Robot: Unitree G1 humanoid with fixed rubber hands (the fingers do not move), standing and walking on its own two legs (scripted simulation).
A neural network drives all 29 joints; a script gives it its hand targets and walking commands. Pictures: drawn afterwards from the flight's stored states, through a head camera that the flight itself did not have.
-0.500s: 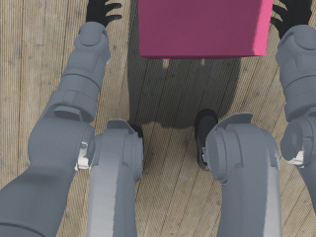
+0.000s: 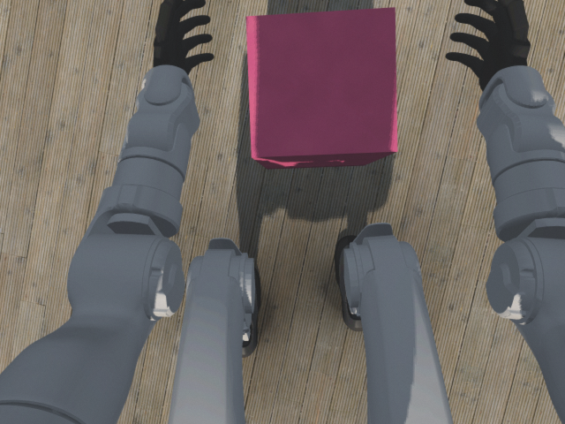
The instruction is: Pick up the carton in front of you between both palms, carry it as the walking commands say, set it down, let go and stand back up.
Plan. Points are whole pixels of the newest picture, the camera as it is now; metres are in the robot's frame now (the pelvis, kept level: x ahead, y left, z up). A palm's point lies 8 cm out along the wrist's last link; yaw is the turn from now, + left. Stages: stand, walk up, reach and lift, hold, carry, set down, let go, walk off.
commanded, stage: set down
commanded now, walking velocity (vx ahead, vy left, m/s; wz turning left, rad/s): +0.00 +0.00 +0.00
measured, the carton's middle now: (317, 106) +0.52 -0.07 -0.32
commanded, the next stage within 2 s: let go in 0.60 s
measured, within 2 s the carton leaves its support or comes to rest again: neither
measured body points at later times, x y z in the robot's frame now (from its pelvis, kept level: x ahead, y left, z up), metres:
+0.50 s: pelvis +0.03 -0.01 +0.13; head +0.31 -0.04 +0.48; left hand +0.54 +0.11 +0.03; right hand +0.50 -0.29 +0.03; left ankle +0.09 +0.13 -0.41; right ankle +0.13 -0.12 -0.41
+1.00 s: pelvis +0.08 -0.01 +0.26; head +0.30 -0.04 +0.65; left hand +0.44 +0.16 +0.14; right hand +0.40 -0.29 +0.14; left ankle +0.09 +0.13 -0.41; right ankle +0.12 -0.12 -0.41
